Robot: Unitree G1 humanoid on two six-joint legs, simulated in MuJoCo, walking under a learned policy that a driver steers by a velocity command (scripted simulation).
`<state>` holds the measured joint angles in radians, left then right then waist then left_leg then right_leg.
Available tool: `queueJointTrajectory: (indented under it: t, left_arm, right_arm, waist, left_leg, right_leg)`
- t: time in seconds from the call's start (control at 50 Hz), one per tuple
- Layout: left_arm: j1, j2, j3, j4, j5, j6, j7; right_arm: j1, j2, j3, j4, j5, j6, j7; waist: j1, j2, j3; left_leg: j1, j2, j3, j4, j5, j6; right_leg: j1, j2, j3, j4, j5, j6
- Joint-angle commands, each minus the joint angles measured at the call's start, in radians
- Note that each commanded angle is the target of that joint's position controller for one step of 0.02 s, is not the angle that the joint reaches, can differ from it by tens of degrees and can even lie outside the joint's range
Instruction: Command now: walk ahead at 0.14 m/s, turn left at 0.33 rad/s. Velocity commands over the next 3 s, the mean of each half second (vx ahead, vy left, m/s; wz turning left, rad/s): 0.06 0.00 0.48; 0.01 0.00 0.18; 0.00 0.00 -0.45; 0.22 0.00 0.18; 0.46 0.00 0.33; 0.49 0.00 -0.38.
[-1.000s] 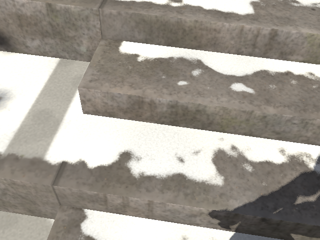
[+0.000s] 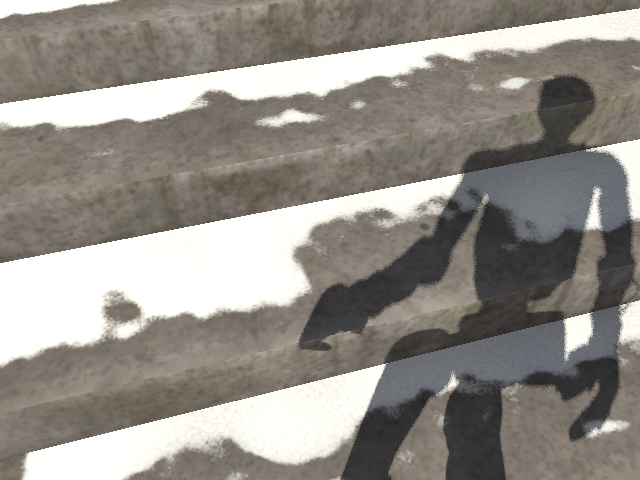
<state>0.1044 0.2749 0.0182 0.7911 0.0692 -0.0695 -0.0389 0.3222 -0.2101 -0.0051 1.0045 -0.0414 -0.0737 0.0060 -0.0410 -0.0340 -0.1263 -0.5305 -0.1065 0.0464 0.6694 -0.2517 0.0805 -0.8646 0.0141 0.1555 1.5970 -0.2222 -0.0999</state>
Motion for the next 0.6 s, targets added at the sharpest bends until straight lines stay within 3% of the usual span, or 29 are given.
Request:
queueJointTrajectory:
  t: [0.02, 0.04, 0.06, 0.1, 0.14, 0.16, 0.2, 0.22, 0.24, 0.26, 0.28, 0.3, 0.32, 0.34, 0.36, 0.38, 0.4, 0.42, 0.44, 0.48, 0.52, 0.56, 0.6]
  left_arm:
    - [0.043, -0.012, -0.03, -0.047, -0.03, -0.005, 0.0]
    - [0.062, 0.008, -0.023, -0.042, -0.039, -0.006, -0.007]
    - [0.06, 0.033, -0.01, -0.047, -0.032, -0.015, -0.003]
    - [0.061, 0.043, 0.001, -0.049, -0.029, -0.007, 0.008]
    - [0.006, 0.048, 0.006, -0.09, -0.019, 0.01, 0.02]
    - [-0.035, 0.042, 0.006, -0.113, -0.02, 0.018, 0.032]
    - [-0.034, 0.039, 0.008, -0.131, -0.044, 0.022, 0.059]
    - [-0.004, 0.046, 0.015, -0.126, -0.065, 0.014, 0.071]
    - [0.039, 0.073, 0.034, -0.118, -0.079, 0.001, 0.084]
    - [0.096, 0.131, 0.049, -0.131, -0.071, -0.018, 0.101]
    - [0.097, 0.199, 0.078, -0.167, -0.046, -0.024, 0.092]
    - [0.083, 0.164, 0.091, -0.159, 0.017, -0.024, 0.088]
    - [0.046, 0.126, 0.082, -0.147, 0.007, -0.032, 0.084]
    - [-0.036, 0.027, 0.051, -0.171, -0.012, -0.036, 0.073]
    - [-0.089, -0.028, 0.03, -0.196, -0.037, -0.033, 0.072]
    - [-0.117, -0.029, 0.031, -0.215, -0.046, -0.028, 0.085]
    - [-0.129, -0.001, 0.038, -0.229, -0.038, -0.021, 0.099]
    - [-0.133, 0.028, 0.046, -0.241, -0.032, -0.019, 0.105]
    - [-0.117, 0.048, 0.051, -0.244, -0.036, -0.021, 0.107]
    - [-0.065, 0.091, 0.066, -0.234, -0.049, -0.026, 0.104]
    - [0.013, 0.128, 0.086, -0.208, -0.049, -0.025, 0.097]
    - [0.016, 0.164, 0.11, -0.199, -0.032, -0.017, 0.09]
    - [-0.014, 0.152, 0.112, -0.196, -0.023, -0.016, 0.083]
  right_arm:
    - [-0.178, -0.025, 0.0, -0.135, -0.037, -0.048, 0.001]
    - [-0.215, -0.088, -0.013, -0.184, -0.025, -0.061, 0.007]
    - [-0.2, -0.127, -0.022, -0.206, -0.011, -0.075, 0.011]
    - [-0.205, -0.148, -0.03, -0.244, 0.004, -0.073, 0.015]
    - [-0.175, -0.177, -0.051, -0.273, 0.016, -0.075, 0.018]
    - [-0.138, -0.172, -0.059, -0.272, 0.025, -0.075, 0.022]
    - [-0.102, -0.174, -0.078, -0.271, 0.035, -0.065, 0.035]
    - [-0.114, -0.172, -0.083, -0.273, 0.047, -0.054, 0.04]
    - [-0.059, -0.133, -0.076, -0.262, 0.041, -0.05, 0.05]
    - [0.051, -0.016, -0.043, -0.26, 0.034, -0.044, 0.051]
    - [0.126, 0.039, -0.024, -0.297, -0.002, -0.045, 0.047]
    - [0.026, -0.124, -0.072, -0.28, 0.003, -0.021, 0.046]
    - [-0.006, -0.127, -0.082, -0.284, 0.026, 0.005, 0.032]
    - [-0.023, -0.139, -0.091, -0.28, 0.038, 0.026, 0.013]
    - [-0.048, -0.137, -0.093, -0.295, 0.025, 0.03, 0.003]
    - [-0.094, -0.109, -0.077, -0.323, 0.001, 0.028, 0.013]
    - [-0.1, -0.078, -0.066, -0.327, -0.001, 0.026, 0.028]
    - [-0.091, -0.07, -0.059, -0.325, 0.013, 0.025, 0.041]
    - [-0.094, -0.074, -0.056, -0.323, 0.023, 0.025, 0.052]
    - [-0.112, -0.077, -0.052, -0.342, 0.016, 0.021, 0.062]
    - [-0.135, -0.06, -0.038, -0.36, 0.009, 0.022, 0.066]
    - [-0.092, -0.063, -0.031, -0.364, 0.018, 0.022, 0.065]
    - [-0.057, -0.086, -0.044, -0.361, 0.031, 0.013, 0.062]
  waist:
    - [0.097, 0.003, -0.081]
    - [0.115, 0.039, -0.07]
    - [0.113, 0.076, -0.056]
    - [0.116, 0.091, -0.02]
    - [0.087, 0.081, 0.006]
    - [0.068, 0.097, 0.023]
    - [0.042, 0.139, 0.013]
    - [0.056, 0.124, 0.0]
    - [0.049, 0.121, -0.038]
    - [0.022, -0.037, -0.233]
    - [0.012, -0.292, -0.302]
    - [0.068, -0.121, -0.164]
    - [0.042, -0.015, -0.077]
    - [0.01, -0.017, -0.03]
    - [0.0, -0.052, -0.019]
    - [-0.003, -0.045, -0.05]
    - [-0.007, -0.033, -0.063]
    - [-0.003, -0.032, -0.055]
    - [0.01, -0.037, -0.045]
    - [0.034, -0.061, -0.032]
    - [0.068, -0.067, -0.002]
    - [0.075, -0.099, -0.011]
    - [0.056, -0.091, -0.006]
  left_leg:
    - [0.018, 0.161, -0.244, -0.287, 0.434, 0.151]
    - [-0.082, 0.14, -0.198, -0.33, 0.511, 0.142]
    - [-0.121, 0.138, -0.209, -0.363, 0.539, 0.14]
    - [-0.164, 0.123, -0.187, -0.36, 0.53, 0.144]
    - [-0.038, 0.164, -0.244, -0.311, 0.481, 0.165]
    - [0.066, 0.199, -0.297, -0.278, 0.5, 0.182]
    - [0.307, 0.266, -0.404, -0.186, 0.688, 0.208]
    - [0.369, 0.26, -0.416, -0.133, 0.749, 0.199]
    - [0.344, 0.217, -0.424, -0.075, 0.751, 0.151]
    - [0.255, 0.119, -0.321, 0.136, 0.513, 0.043]
    - [-0.18, -0.064, -0.193, 0.404, -0.206, -0.08]
    - [-0.311, -0.019, -0.193, 0.787, -0.455, -0.127]
    - [-0.336, 0.04, -0.213, 0.934, -0.338, -0.123]
    - [-0.314, 0.081, -0.227, 0.919, -0.205, -0.126]
    - [-0.276, 0.08, -0.205, 0.878, -0.157, -0.135]
    - [-0.216, 0.087, -0.133, 0.922, -0.141, -0.157]
    - [-0.163, 0.091, -0.089, 0.904, -0.132, -0.175]
    - [-0.135, 0.099, -0.063, 0.834, -0.122, -0.196]
    - [-0.112, 0.111, -0.039, 0.726, -0.123, -0.214]
    - [-0.086, 0.147, -0.027, 0.553, -0.151, -0.237]
    - [-0.086, 0.198, -0.035, 0.315, -0.199, -0.216]
    - [-0.001, 0.203, -0.011, 0.218, -0.153, -0.172]
    - [0.075, 0.195, 0.001, 0.063, -0.031, -0.123]
  right_leg:
    - [0.039, -0.071, -0.09, -0.19, -0.011, 0.089]
    - [0.184, -0.06, -0.153, -0.25, 0.001, 0.127]
    - [0.279, -0.05, -0.166, -0.283, 0.041, 0.152]
    - [0.41, -0.026, -0.203, -0.343, 0.048, 0.17]
    - [0.437, -0.042, -0.169, -0.592, 0.031, 0.186]
    - [0.411, -0.043, -0.157, -0.717, 0.014, 0.189]
    - [0.376, -0.023, -0.147, -0.981, 0.05, 0.176]
    - [0.43, 0.001, -0.174, -1.179, 0.154, 0.145]
    - [0.581, 0.001, -0.181, -1.233, 0.302, 0.089]
    - [0.872, -0.186, -0.039, -1.167, 0.777, -0.11]
    - [1.164, -0.488, 0.336, -1.168, 1.051, -0.448]
    - [0.975, -0.559, 0.414, -1.238, 0.789, -0.414]
    - [0.82, -0.478, 0.271, -1.248, 0.553, -0.299]
    - [0.694, -0.395, 0.128, -1.292, 0.399, -0.209]
    - [0.642, -0.342, 0.036, -1.312, 0.397, -0.178]
    - [0.603, -0.306, -0.033, -1.312, 0.438, -0.167]
    - [0.578, -0.269, -0.097, -1.319, 0.43, -0.151]
    - [0.568, -0.243, -0.152, -1.319, 0.407, -0.135]
    - [0.577, -0.225, -0.196, -1.317, 0.374, -0.119]
    - [0.621, -0.266, -0.202, -1.3, 0.39, -0.121]
    - [0.701, -0.336, -0.169, -1.291, 0.389, -0.141]
    - [0.71, -0.392, -0.136, -1.282, 0.431, -0.174]
    - [0.721, -0.415, -0.142, -1.266, 0.34, -0.154]
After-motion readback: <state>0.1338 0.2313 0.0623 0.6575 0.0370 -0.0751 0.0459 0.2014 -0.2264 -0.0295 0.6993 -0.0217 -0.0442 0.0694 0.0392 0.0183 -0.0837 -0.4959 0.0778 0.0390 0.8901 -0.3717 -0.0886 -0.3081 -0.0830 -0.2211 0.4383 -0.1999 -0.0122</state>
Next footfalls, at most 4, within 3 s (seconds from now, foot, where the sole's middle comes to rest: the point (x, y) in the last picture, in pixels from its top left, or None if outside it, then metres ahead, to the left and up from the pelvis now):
0.24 right None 0.19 -0.13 -0.75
0.66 left None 0.07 0.11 -0.75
0.92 right None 0.12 -0.10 -0.75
1.28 right None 0.12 -0.15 -0.75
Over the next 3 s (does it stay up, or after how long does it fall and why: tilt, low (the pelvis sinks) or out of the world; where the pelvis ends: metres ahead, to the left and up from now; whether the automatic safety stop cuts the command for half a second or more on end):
stays up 0.67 0.25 0.27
